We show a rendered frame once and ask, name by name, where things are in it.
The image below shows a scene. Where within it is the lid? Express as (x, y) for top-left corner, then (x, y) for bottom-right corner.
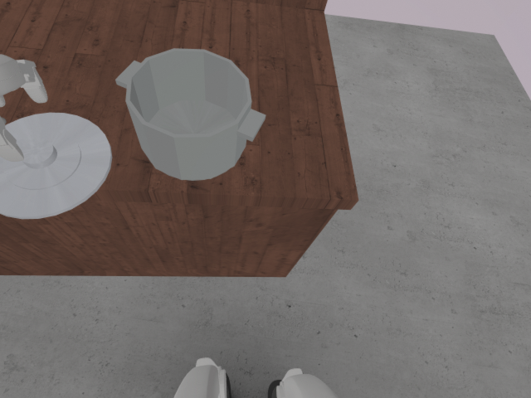
(0, 113), (112, 219)

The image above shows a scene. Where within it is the robot right thigh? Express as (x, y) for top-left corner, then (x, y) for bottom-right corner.
(276, 374), (338, 398)

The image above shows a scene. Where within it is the knob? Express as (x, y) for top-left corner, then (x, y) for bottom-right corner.
(20, 138), (57, 169)

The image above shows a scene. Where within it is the left robot shin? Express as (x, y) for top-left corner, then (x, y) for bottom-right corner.
(196, 357), (217, 367)

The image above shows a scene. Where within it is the table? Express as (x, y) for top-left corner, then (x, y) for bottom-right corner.
(0, 0), (358, 277)

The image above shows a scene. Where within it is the pot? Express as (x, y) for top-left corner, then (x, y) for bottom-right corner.
(115, 48), (266, 181)

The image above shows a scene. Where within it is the robot left hand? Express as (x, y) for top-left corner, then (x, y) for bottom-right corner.
(0, 54), (48, 162)

